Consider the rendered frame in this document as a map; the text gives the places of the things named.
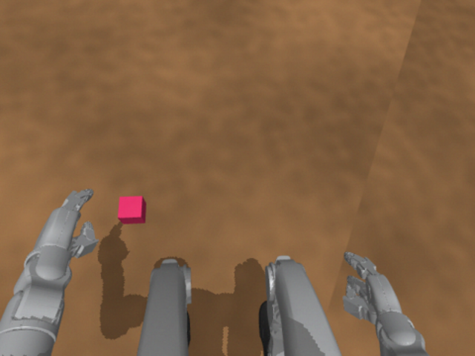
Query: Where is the left robot hand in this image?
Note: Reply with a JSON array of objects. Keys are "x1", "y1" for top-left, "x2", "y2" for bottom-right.
[{"x1": 33, "y1": 189, "x2": 99, "y2": 258}]

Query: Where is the left robot arm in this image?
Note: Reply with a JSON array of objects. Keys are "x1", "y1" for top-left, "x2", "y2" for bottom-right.
[{"x1": 0, "y1": 245, "x2": 72, "y2": 356}]

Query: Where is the right robot hand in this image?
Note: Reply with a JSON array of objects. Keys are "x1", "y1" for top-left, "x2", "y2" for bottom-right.
[{"x1": 343, "y1": 251, "x2": 402, "y2": 325}]

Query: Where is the right robot arm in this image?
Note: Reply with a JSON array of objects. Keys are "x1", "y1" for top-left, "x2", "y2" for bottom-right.
[{"x1": 376, "y1": 311, "x2": 430, "y2": 356}]

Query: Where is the cube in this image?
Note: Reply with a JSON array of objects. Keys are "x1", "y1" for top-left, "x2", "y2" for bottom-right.
[{"x1": 118, "y1": 196, "x2": 146, "y2": 224}]

